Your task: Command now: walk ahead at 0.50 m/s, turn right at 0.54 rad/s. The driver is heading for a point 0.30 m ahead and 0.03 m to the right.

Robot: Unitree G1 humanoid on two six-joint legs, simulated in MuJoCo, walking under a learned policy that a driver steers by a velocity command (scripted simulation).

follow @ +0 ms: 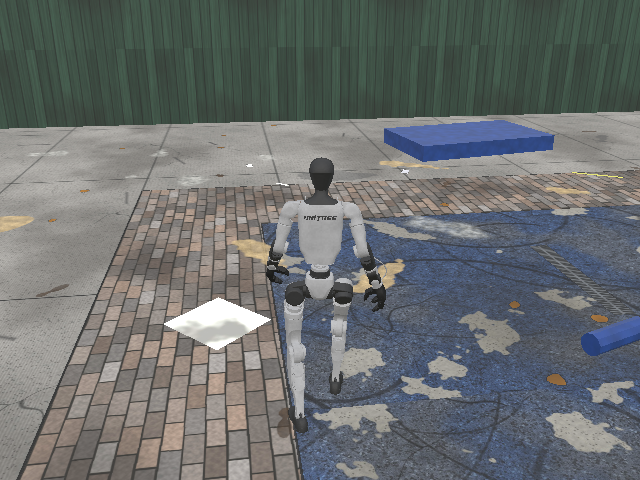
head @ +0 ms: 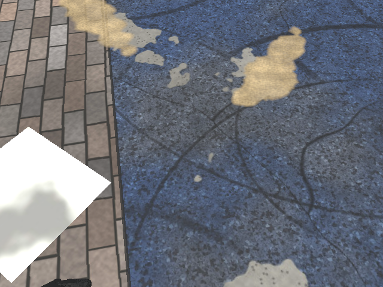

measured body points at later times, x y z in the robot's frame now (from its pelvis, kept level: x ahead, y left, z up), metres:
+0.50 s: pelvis +0.24 +0.00 +0.01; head +0.27 +0.00 +0.46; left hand +0.39 +0.26 -0.11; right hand +0.38 -0.28 -0.09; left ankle +0.38 +0.09 -0.72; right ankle +0.13 -0.08 -0.71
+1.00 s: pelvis +0.31 -0.03 +0.01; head +0.32 -0.04 +0.46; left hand +0.41 +0.22 -0.12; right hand +0.38 -0.30 -0.11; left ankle +0.38 +0.09 -0.72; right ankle +0.24 -0.14 -0.72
